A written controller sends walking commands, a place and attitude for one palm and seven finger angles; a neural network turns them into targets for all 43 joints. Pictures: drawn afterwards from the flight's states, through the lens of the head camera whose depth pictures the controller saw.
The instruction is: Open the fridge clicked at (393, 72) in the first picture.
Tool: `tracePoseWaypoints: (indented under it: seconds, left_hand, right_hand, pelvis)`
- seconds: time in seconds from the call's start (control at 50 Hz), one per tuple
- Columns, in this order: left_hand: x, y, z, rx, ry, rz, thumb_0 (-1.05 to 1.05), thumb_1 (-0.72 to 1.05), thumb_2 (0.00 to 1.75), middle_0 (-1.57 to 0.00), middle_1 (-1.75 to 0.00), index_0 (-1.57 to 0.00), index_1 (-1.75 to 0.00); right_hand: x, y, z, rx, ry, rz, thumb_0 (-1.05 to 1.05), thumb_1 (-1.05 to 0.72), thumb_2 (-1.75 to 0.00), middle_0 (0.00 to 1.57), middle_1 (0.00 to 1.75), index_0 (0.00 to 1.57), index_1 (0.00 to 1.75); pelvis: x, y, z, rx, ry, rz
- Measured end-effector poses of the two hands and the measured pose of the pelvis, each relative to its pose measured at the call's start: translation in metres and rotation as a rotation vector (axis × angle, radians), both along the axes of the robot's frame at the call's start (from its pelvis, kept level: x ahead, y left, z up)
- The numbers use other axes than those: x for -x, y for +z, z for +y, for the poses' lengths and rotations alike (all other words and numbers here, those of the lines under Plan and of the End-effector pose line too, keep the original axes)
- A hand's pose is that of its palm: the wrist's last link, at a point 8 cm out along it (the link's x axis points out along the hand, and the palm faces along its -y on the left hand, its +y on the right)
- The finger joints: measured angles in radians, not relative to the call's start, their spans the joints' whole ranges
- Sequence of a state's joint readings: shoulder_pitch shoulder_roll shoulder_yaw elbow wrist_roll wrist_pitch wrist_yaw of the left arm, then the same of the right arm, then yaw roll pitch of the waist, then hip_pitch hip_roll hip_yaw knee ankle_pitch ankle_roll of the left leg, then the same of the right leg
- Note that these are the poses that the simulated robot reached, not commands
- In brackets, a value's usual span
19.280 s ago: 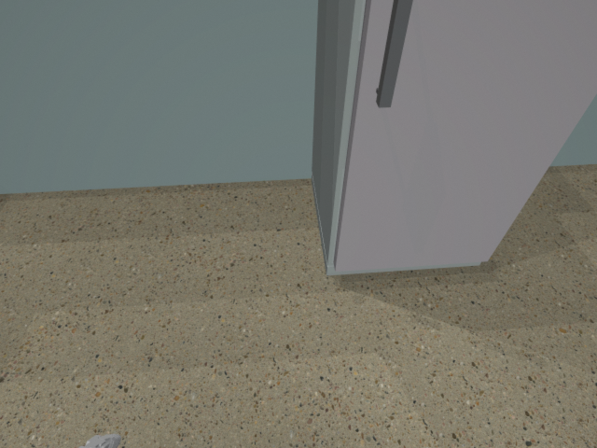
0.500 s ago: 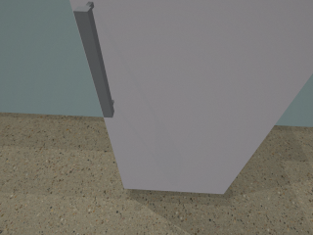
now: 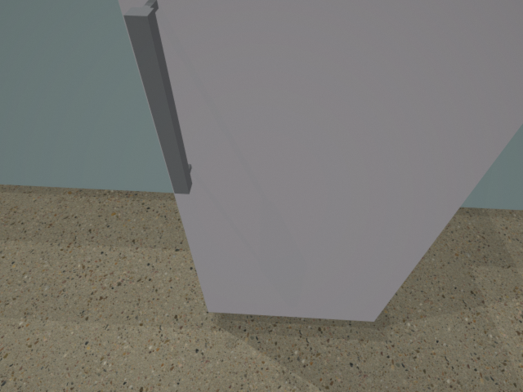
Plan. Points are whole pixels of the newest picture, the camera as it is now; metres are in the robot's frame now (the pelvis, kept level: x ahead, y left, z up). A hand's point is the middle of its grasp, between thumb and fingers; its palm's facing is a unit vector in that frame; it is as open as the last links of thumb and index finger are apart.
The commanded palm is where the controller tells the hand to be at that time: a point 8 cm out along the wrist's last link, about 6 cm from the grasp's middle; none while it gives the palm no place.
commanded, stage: look again from close up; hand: left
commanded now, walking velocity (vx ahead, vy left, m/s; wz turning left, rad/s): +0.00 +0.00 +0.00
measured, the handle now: (170, 112) +0.47 +0.18 +0.19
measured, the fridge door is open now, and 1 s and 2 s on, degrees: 0 0 0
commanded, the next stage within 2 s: raise the hand to about handle height in 0.34 s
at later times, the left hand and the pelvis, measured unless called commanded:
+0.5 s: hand out of the picture +0.10 +0.25 -0.14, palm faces +0.14 -0.94 -0.30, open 7.4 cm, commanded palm +0.10 +0.29 -0.07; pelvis +0.00 +0.00 +0.00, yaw +0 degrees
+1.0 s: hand (86, 358) +0.16 +0.25 +0.01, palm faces +0.05 -1.00 -0.06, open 9.4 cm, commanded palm +0.13 +0.31 +0.03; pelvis -0.04 +0.00 -0.05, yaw +2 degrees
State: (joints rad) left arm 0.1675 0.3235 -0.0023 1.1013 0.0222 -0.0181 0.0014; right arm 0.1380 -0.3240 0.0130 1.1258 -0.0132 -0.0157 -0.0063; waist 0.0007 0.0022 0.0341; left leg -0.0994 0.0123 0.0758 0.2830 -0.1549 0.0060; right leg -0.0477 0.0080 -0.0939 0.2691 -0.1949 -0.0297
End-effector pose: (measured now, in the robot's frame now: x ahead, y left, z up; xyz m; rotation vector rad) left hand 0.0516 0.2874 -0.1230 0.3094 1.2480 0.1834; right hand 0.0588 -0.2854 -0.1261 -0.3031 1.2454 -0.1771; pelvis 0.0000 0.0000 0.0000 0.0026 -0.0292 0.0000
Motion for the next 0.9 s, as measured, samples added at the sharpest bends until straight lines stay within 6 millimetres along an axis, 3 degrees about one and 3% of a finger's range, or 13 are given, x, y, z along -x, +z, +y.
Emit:
tracePoseWaypoints:
  seconds: [0.46, 0.5, 0.54, 0.6, 0.64, 0.7, 0.76, 0.84, 0.9]
  left_hand:
    - [-0.006, 0.0, 0.005, -0.01, -0.003, -0.019, 0.0, 0.9, 0.89, -0.2, -0.3, -0.2, -0.3]
    - [-0.026, 0.018, 0.008, 0.017, 0.1, -0.225, 0.01, 0.9, 0.89, -0.2, -0.31, -0.2, -0.3]
    - [-0.053, 0.052, 0.008, 0.025, 0.122, -0.498, 0.01, 0.89, 0.89, -0.2, -0.31, -0.2, -0.31]
    - [-0.086, 0.1, 0.006, 0.054, 0.078, -0.848, 0.01, 0.86, 0.88, -0.2, -0.33, -0.2, -0.33]
    - [-0.098, 0.119, 0.004, 0.08, 0.01, -1.033, 0.01, 0.83, 0.86, -0.2, -0.35, -0.2, -0.35]
    - [-0.1, 0.126, 0.001, 0.131, -0.125, -1.196, 0.01, 0.78, 0.84, -0.21, -0.38, -0.2, -0.38]
    - [-0.09, 0.115, 0.002, 0.194, -0.221, -1.227, 0.0, 0.72, 0.82, -0.21, -0.42, -0.21, -0.42]
    - [-0.074, 0.106, 0.013, 0.25, -0.163, -1.209, 0.01, 0.63, 0.78, -0.22, -0.48, -0.22, -0.48]
    - [-0.07, 0.115, 0.016, 0.237, -0.128, -1.231, 0.01, 0.56, 0.75, -0.22, -0.52, -0.22, -0.52]
  right_hand:
    - [-0.009, 0.003, 0.002, 0.007, 0.005, -0.027, 0.0, -0.9, -0.89, 0.2, 0.3, 0.21, 0.3]
    - [-0.014, 0.006, 0.006, 0.013, 0.001, -0.112, 0.01, -0.9, -0.89, 0.2, 0.3, 0.21, 0.3]
    - [-0.023, 0.01, 0.013, 0.004, 0.007, -0.234, 0.01, -0.91, -0.89, 0.2, 0.3, 0.21, 0.3]
    - [-0.038, 0.013, 0.026, -0.031, 0.023, -0.386, 0.01, -0.91, -0.89, 0.2, 0.29, 0.21, 0.3]
    - [-0.048, 0.012, 0.033, -0.056, 0.029, -0.466, 0.01, -0.9, -0.89, 0.2, 0.3, 0.21, 0.3]
    - [-0.062, 0.007, 0.041, -0.087, 0.055, -0.565, 0.01, -0.9, -0.89, 0.2, 0.3, 0.21, 0.3]
    - [-0.073, 0.002, 0.043, -0.096, 0.091, -0.635, 0.01, -0.9, -0.89, 0.21, 0.3, 0.21, 0.3]
    - [-0.079, 0.001, 0.044, -0.071, 0.115, -0.672, 0.01, -0.9, -0.89, 0.21, 0.3, 0.21, 0.3]
    - [-0.078, 0.005, 0.045, -0.046, 0.136, -0.67, 0.01, -0.9, -0.89, 0.21, 0.3, 0.21, 0.3]
  pelvis:
    - [-0.001, -0.001, 0.004, 0.004, -0.001, 0.005]
    - [0.002, -0.003, 0.005, 0.0, 0.001, 0.006]
    - [0.005, -0.005, 0.005, -0.007, 0.012, 0.005]
    - [0.014, -0.013, 0.005, -0.007, 0.023, 0.03]
    - [0.021, -0.022, 0.003, -0.008, 0.017, 0.069]
    - [0.033, -0.04, -0.001, -0.009, 0.004, 0.127]
    - [0.041, -0.057, -0.004, -0.005, 0.001, 0.159]
    - [0.045, -0.066, -0.005, 0.012, 0.009, 0.152]
    - [0.044, -0.064, -0.004, 0.025, 0.019, 0.137]
